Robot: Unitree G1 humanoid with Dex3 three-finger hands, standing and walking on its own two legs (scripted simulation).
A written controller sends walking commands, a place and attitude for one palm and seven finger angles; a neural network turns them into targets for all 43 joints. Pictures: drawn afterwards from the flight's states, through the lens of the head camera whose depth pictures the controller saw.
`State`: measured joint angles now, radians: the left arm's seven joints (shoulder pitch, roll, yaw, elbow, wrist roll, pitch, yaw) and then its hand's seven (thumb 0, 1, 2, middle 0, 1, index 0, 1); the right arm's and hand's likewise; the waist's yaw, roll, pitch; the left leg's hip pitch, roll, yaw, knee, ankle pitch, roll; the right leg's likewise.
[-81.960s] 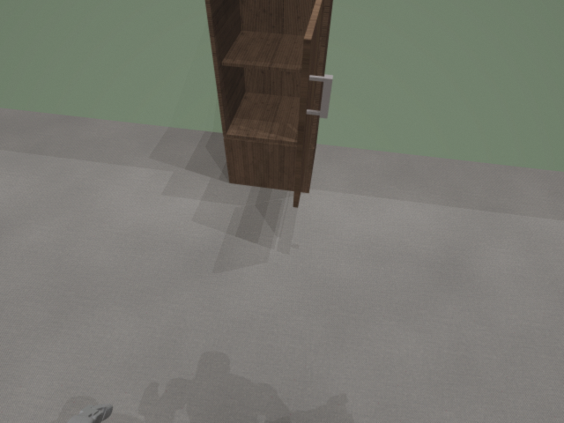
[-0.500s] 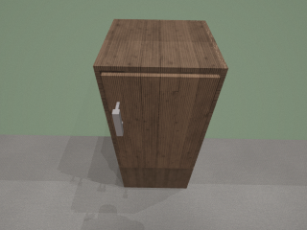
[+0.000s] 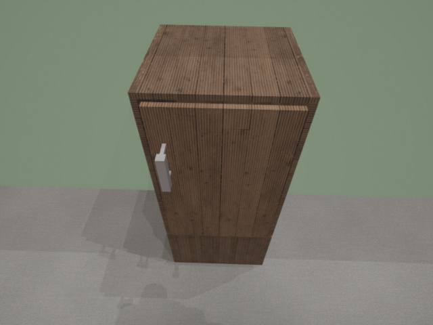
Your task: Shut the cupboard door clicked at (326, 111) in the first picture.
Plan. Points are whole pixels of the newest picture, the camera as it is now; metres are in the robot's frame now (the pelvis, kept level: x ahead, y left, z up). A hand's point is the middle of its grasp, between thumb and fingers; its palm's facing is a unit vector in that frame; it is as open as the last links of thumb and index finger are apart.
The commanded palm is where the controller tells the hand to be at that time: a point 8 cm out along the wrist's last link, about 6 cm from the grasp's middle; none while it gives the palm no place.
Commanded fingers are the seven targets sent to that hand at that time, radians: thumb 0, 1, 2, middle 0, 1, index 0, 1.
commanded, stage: shuffle to correct the standing spot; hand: left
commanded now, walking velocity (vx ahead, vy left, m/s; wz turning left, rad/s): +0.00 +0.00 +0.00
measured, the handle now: (165, 167) +0.49 +0.16 -0.03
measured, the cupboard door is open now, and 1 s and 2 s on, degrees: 0 0 0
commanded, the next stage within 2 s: come to a stop and stand still in 0.12 s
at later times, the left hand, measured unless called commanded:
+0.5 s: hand out of the picture +0.03 +0.15 -0.18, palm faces +0.00 -0.98 -0.19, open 7.3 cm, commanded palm none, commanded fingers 0.00 0.90 0.90 -0.20 -0.30 -0.20 -0.30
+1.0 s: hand out of the picture +0.07 +0.20 -0.17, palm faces +0.02 -0.97 -0.24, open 7.4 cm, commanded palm none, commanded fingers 0.00 0.90 0.90 -0.20 -0.30 -0.20 -0.30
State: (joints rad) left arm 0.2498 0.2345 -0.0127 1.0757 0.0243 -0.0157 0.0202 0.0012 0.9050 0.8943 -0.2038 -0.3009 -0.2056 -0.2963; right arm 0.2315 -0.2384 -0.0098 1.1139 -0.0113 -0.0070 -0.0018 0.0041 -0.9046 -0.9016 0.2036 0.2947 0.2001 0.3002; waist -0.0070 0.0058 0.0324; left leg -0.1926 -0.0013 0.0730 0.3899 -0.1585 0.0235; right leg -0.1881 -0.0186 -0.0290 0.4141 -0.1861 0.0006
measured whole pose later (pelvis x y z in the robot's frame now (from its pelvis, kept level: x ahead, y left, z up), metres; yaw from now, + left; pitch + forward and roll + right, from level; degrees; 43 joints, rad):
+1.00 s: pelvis +0.00 +0.01 -0.01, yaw +1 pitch -3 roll +0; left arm 0.26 0.20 0.00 0.91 0.03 0.02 0.03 0.00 0.91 0.89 -0.20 -0.30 -0.20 -0.30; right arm 0.31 -0.19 -0.01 0.95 -0.03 0.01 -0.01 0.00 -0.91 -0.90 0.20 0.29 0.20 0.30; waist -0.02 0.00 -0.01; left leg -0.28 0.00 0.06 0.57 -0.25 0.03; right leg -0.25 -0.02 -0.04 0.57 -0.26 0.01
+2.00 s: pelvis +0.00 +0.02 +0.00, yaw +0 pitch -2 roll +0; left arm 0.31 0.15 -0.01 1.07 0.03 -0.01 0.04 0.00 0.91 0.89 -0.20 -0.30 -0.20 -0.30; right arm 0.27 -0.15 -0.01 1.12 -0.01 0.00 -0.01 0.00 -0.91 -0.90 0.20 0.29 0.20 0.30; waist -0.01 -0.01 0.03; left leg -0.21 -0.02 0.09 0.43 -0.19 0.05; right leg -0.20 -0.04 -0.01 0.44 -0.20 0.03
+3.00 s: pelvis +0.04 +0.02 +0.00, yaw -1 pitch -1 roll +0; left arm 0.27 0.18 0.01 1.05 0.03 0.01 0.04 0.00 0.91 0.89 -0.20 -0.30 -0.20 -0.30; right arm 0.21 -0.17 -0.02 1.06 -0.01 0.00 -0.02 0.00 -0.93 -0.90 0.20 0.29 0.20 0.30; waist 0.01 -0.02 0.03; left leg -0.19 -0.03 0.11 0.41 -0.21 0.06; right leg -0.17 -0.07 -0.05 0.43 -0.25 0.04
